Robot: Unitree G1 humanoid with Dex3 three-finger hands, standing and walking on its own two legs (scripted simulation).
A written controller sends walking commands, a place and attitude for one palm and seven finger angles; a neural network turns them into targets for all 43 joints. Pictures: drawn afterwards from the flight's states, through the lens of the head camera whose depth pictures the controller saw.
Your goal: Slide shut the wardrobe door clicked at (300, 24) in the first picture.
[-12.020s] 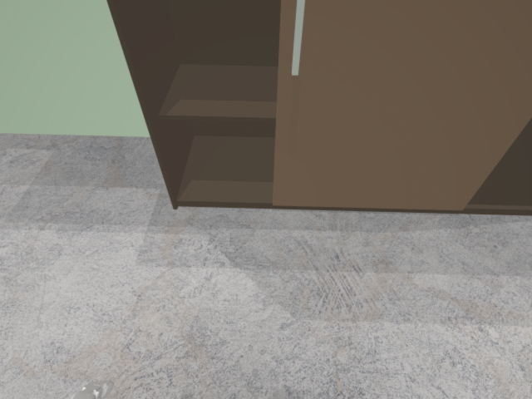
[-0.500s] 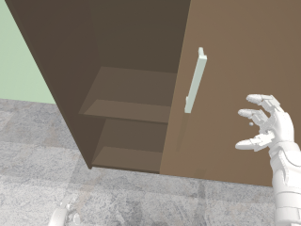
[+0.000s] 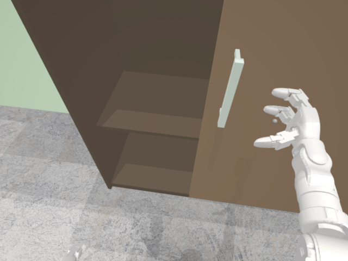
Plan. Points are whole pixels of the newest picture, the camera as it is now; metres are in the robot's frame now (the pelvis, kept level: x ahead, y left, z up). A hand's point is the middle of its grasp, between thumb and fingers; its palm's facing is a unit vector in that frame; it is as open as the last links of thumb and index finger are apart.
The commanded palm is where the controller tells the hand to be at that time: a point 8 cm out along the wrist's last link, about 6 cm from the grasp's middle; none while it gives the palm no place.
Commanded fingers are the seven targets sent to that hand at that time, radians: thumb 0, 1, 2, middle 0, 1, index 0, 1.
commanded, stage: move the hooked fingers beside the handle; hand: right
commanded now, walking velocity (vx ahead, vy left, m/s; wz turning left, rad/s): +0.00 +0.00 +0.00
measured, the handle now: (228, 92) +0.53 -0.08 +0.11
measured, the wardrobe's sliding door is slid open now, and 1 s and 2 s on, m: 0.47 0.47 0.47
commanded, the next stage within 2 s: feel for the door with the fingertips in 1.10 s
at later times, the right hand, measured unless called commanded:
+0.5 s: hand (256, 103) +0.48 -0.14 +0.12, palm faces +0.05 +1.00 +0.01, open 14.0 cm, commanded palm +0.45 -0.20 +0.12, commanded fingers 0.00 0.50 -0.30 0.30 1.20 0.30 1.20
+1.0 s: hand (257, 106) +0.47 -0.15 +0.12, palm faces +0.06 +1.00 +0.01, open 14.0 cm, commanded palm +0.44 -0.20 +0.12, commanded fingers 0.00 0.50 -0.30 0.30 1.20 0.30 1.20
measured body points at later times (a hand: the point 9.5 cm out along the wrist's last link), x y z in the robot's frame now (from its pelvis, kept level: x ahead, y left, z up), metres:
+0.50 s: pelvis +0.00 +0.01 -0.01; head +0.06 +0.01 +0.44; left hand +0.00 +0.28 -0.13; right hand +0.47 -0.20 +0.12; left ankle -0.04 +0.11 -0.72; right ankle +0.05 -0.09 -0.72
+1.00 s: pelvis +0.00 +0.01 -0.01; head +0.05 +0.02 +0.44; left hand +0.08 +0.28 -0.12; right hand +0.46 -0.20 +0.12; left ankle -0.04 +0.11 -0.72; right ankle +0.05 -0.09 -0.72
